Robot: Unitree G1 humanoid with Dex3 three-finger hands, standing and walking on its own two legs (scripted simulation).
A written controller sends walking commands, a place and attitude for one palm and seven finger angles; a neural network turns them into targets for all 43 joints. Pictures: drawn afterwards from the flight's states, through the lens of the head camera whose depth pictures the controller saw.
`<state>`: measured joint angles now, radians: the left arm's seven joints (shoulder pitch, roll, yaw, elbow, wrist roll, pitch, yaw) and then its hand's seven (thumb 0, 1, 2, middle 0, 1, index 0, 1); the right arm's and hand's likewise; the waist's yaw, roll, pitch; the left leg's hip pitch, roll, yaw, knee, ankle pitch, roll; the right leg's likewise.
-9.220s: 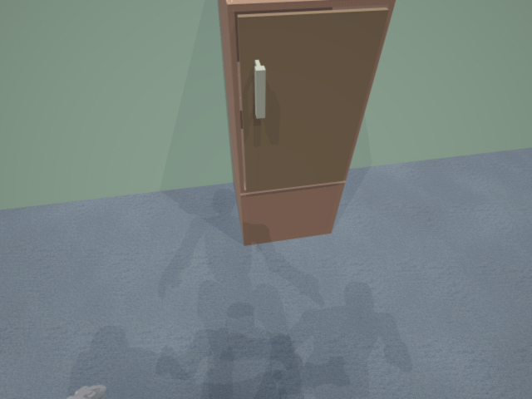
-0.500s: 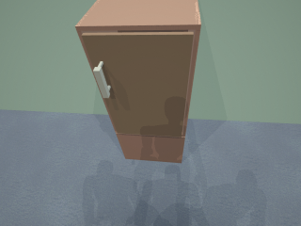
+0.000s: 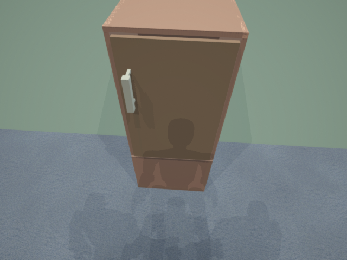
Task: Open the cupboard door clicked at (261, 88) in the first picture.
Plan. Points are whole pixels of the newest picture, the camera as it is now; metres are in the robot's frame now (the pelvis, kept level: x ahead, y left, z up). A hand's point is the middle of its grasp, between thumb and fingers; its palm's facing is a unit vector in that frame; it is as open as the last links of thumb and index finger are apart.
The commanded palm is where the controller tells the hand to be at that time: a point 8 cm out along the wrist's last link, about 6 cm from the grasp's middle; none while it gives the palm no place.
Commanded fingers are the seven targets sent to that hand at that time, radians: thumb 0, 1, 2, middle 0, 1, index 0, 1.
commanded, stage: come to a stop and stand still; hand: left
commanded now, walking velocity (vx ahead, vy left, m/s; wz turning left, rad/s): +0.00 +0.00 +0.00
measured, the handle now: (129, 91) +0.61 +0.20 +0.04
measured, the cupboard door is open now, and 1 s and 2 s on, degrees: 0 0 0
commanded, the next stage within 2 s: look again from close up in 0.10 s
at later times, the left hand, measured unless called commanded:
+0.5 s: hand out of the picture +0.03 +0.16 -0.17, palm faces +0.00 -0.98 -0.20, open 7.4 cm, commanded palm none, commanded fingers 0.00 0.90 0.90 -0.20 -0.30 -0.20 -0.30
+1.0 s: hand out of the picture +0.01 +0.13 -0.18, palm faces +0.07 -0.99 -0.15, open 7.4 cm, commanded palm none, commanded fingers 0.00 0.90 0.90 -0.20 -0.30 -0.20 -0.30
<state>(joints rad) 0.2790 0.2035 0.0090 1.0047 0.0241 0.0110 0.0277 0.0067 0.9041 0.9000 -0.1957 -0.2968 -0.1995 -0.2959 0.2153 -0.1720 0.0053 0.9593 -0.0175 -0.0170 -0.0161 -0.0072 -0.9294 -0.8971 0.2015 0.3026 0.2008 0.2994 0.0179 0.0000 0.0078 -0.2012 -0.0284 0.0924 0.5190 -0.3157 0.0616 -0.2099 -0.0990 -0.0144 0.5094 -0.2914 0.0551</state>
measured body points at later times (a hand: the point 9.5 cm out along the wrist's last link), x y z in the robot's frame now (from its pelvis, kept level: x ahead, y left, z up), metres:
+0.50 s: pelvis +0.01 -0.02 +0.00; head +0.03 -0.02 +0.45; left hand +0.04 +0.21 -0.16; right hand +0.01 -0.24 -0.16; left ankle -0.02 +0.08 -0.73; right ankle -0.01 -0.17 -0.73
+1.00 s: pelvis +0.03 -0.03 +0.00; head +0.03 -0.02 +0.45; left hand +0.01 +0.18 -0.17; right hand +0.03 -0.27 -0.16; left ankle -0.02 +0.07 -0.73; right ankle -0.01 -0.17 -0.73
